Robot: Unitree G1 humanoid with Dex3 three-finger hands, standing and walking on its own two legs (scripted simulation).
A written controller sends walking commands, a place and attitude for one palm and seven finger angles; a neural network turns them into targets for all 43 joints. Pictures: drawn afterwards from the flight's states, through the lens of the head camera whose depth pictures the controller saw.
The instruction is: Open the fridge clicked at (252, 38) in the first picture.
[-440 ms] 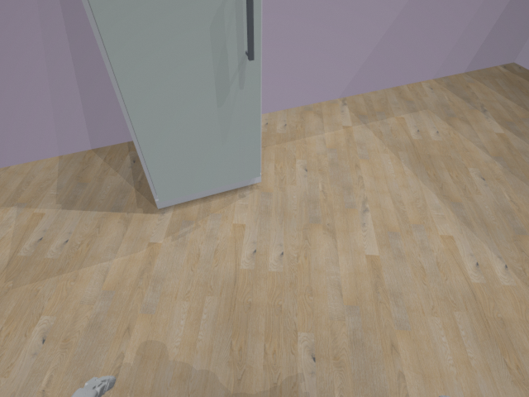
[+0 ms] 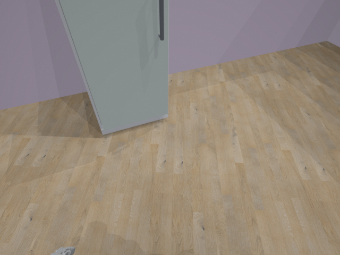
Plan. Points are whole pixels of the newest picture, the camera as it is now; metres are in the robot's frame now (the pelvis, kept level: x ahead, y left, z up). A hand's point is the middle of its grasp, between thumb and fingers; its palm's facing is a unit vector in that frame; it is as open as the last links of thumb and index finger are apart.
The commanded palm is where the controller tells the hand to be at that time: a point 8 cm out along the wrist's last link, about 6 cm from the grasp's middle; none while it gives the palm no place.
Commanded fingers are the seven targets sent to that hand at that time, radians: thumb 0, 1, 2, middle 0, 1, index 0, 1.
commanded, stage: stand and wait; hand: right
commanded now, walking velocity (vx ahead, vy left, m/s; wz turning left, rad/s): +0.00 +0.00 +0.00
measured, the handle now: (160, 9) +1.21 +0.11 +0.10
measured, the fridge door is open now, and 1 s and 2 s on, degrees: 0 0 0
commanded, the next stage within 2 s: look at it before walking up in 0.44 s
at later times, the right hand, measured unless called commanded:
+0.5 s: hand out of the picture +0.07 -0.23 -0.15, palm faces -0.03 +0.94 -0.34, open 7.4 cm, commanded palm none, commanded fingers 0.00 -0.90 -0.90 0.20 0.30 0.20 0.30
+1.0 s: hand out of the picture +0.07 -0.23 -0.15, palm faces -0.04 +0.94 -0.34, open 7.4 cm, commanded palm none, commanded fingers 0.00 -0.90 -0.90 0.20 0.30 0.20 0.30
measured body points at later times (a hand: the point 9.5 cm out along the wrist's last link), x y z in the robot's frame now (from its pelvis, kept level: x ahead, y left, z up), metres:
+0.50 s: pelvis -0.01 +0.01 +0.00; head -0.02 +0.02 +0.45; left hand +0.06 +0.31 -0.13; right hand +0.07 -0.28 -0.12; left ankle +0.00 +0.13 -0.74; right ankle -0.01 -0.11 -0.74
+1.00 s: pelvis +0.00 +0.01 +0.00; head +0.01 +0.01 +0.45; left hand +0.07 +0.31 -0.13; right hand +0.07 -0.28 -0.13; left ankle +0.00 +0.13 -0.74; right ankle -0.01 -0.11 -0.74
